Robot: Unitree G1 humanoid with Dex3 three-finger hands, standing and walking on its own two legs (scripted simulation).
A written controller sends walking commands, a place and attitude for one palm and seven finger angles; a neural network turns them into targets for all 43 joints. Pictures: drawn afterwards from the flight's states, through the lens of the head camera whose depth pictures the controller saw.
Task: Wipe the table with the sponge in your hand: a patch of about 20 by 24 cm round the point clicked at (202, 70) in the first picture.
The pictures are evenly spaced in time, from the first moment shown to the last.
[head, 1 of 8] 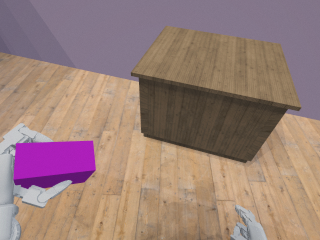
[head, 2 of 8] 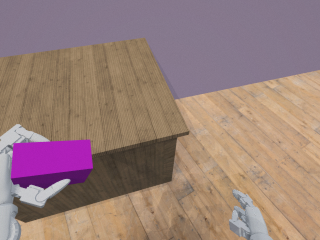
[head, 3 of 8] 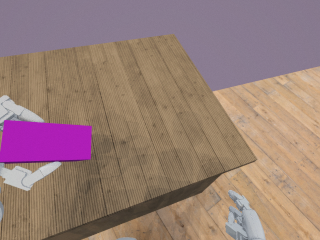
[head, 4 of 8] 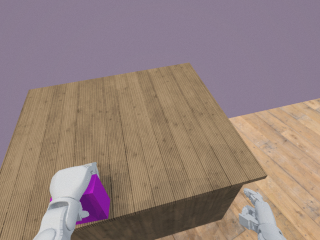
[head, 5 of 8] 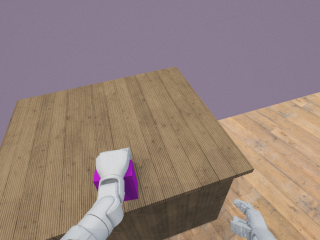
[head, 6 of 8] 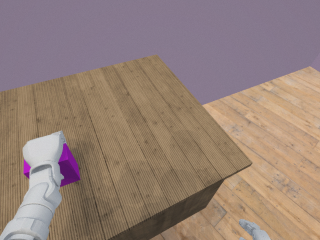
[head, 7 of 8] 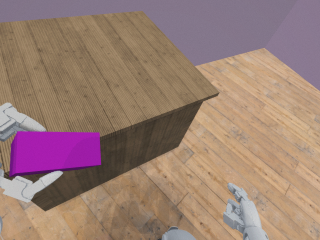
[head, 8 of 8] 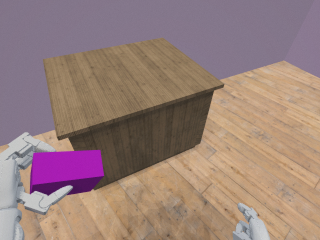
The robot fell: no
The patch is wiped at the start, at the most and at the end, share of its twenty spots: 0.00 1.00 1.00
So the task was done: yes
